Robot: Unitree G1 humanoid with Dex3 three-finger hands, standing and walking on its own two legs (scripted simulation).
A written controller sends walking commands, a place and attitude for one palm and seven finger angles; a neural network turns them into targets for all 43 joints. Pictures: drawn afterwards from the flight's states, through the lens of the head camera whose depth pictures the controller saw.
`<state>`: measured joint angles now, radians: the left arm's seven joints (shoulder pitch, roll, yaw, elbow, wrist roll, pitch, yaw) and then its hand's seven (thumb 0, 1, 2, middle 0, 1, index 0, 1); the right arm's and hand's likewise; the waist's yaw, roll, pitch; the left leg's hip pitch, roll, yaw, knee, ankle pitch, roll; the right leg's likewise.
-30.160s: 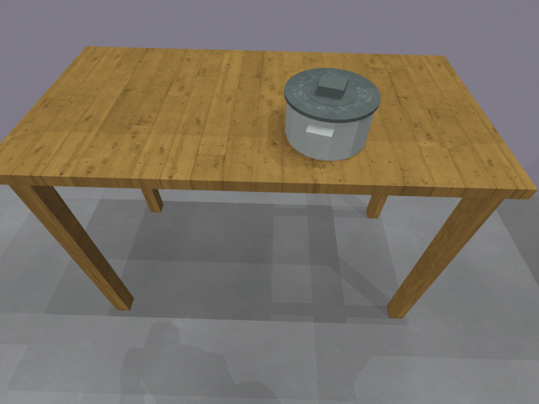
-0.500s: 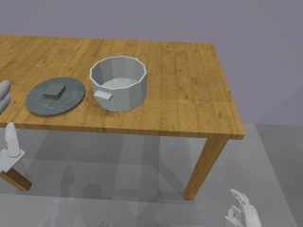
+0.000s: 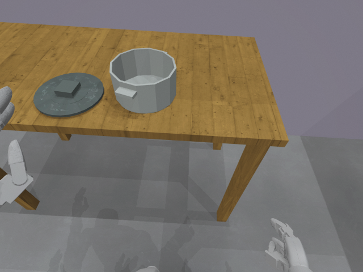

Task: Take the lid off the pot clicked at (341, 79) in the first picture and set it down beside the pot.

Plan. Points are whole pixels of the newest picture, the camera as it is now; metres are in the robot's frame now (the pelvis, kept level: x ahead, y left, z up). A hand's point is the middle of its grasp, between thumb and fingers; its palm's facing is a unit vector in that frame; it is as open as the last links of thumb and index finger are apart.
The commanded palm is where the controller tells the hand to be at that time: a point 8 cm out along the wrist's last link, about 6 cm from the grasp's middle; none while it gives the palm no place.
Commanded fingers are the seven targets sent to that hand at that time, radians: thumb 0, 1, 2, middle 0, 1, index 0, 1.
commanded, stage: step back with the hand held close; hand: left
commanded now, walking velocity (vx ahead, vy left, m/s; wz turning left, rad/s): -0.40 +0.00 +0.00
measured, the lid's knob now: (67, 88) +0.59 +0.38 +0.04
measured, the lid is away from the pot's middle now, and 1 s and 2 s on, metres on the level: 0.23 0.23 0.23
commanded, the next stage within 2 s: stop stepping back and stand still in 0.38 s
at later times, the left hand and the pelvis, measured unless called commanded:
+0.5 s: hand out of the picture +0.10 +0.26 +0.22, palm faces +0.32 -0.88 -0.34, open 7.4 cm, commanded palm +0.05 +0.32 +0.23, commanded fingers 0.00 0.90 0.90 -0.20 -0.30 -0.20 -0.30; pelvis -0.11 +0.05 +0.00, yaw -4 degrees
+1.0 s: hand out of the picture +0.03 +0.35 +0.21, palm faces +0.39 -0.87 -0.30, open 7.4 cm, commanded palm -0.04 +0.38 +0.23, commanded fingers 0.00 0.90 0.90 -0.20 -0.30 -0.20 -0.30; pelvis -0.20 +0.12 +0.00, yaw -6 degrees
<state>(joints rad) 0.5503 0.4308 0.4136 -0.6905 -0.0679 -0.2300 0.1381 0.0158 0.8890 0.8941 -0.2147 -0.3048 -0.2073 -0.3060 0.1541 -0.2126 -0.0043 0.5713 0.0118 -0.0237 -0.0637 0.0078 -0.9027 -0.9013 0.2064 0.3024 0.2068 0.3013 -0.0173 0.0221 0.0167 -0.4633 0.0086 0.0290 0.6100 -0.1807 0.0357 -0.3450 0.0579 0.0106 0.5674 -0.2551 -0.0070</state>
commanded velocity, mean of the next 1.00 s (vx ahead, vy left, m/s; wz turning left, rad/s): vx -0.05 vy -0.06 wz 0.00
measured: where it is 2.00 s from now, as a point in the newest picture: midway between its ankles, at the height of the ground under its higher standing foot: outside the picture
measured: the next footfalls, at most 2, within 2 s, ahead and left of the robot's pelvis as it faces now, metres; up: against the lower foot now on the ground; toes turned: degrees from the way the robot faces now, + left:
right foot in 0.42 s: -0.11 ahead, -0.11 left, +0.00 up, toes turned -2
left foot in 0.56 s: +0.01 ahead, +0.12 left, +0.00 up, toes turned -4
